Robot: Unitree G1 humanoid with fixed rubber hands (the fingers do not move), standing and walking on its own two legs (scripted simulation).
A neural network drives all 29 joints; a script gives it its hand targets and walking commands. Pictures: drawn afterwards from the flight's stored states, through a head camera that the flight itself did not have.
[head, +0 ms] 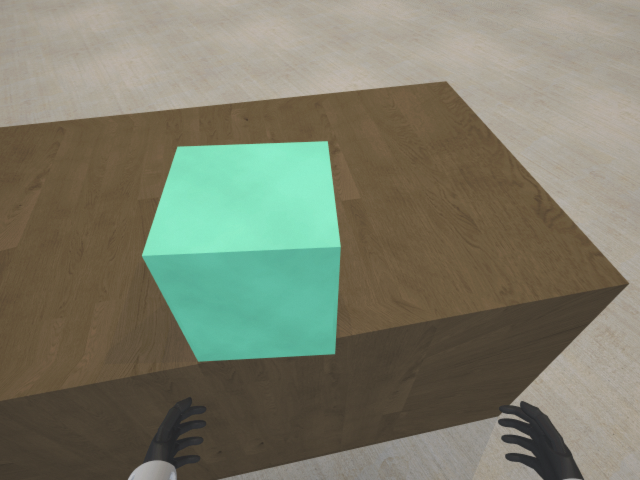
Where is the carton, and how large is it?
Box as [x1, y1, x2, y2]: [142, 141, 340, 361]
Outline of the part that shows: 327,141 177,147 142,256 198,361 334,353 340,245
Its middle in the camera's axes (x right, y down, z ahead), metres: -0.09 +0.02 +0.57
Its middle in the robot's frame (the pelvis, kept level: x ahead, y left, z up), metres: +0.41 +0.10 +0.04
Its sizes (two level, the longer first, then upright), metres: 0.210 0.200 0.250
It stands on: a pedestal, 0.69 m high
